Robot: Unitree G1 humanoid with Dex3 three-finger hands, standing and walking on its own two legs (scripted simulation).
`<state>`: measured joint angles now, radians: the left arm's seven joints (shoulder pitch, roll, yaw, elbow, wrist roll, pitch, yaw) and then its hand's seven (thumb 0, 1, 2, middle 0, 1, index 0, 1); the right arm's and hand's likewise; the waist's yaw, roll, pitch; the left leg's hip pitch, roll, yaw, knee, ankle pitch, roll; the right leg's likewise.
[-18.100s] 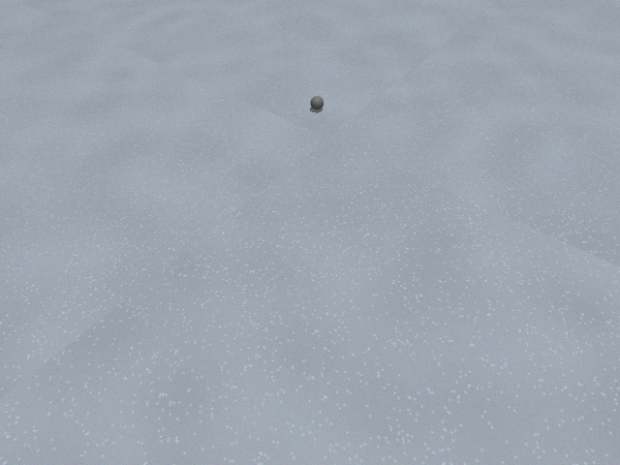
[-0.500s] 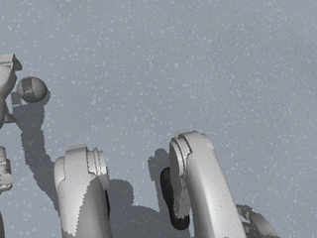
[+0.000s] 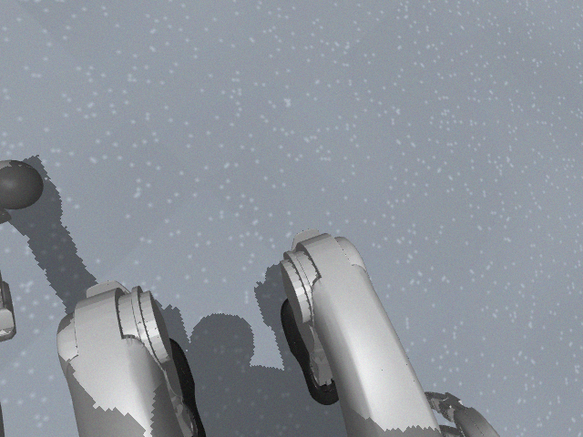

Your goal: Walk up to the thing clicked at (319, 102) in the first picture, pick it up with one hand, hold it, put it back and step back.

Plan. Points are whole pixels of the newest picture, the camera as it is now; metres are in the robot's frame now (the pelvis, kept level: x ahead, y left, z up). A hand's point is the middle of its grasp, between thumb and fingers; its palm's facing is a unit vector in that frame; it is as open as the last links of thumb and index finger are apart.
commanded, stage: approach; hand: left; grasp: from above
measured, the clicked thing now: (13, 184) +0.49 +0.33 -0.29
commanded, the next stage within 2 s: rest palm in 0.08 s
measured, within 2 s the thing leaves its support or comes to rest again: neither
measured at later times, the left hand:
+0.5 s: hand (0, 183) +0.47 +0.31 -0.21, palm faces -0.44 -0.10 -0.89, open 13.8 cm
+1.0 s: hand (10, 189) +0.47 +0.32 -0.25, palm faces -0.46 -0.14 -0.88, open 13.8 cm
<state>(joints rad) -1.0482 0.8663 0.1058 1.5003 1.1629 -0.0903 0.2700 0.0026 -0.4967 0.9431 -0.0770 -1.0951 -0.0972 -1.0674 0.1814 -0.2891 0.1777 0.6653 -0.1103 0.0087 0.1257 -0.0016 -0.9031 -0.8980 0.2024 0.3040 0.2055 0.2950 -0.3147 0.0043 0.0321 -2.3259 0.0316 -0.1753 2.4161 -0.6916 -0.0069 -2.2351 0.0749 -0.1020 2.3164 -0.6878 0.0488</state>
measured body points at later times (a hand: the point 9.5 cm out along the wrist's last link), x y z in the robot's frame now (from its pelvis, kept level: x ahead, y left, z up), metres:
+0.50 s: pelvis +0.00 +0.01 -0.01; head +0.25 +0.11 +0.34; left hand +0.49 +0.31 -0.16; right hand +0.06 -0.26 -0.09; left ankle +0.07 +0.13 -0.30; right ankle +0.10 -0.12 -0.30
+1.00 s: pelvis +0.00 +0.01 -0.02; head +0.28 +0.12 +0.32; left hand +0.49 +0.32 -0.20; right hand +0.04 -0.25 -0.09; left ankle +0.07 +0.13 -0.30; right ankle +0.10 -0.12 -0.30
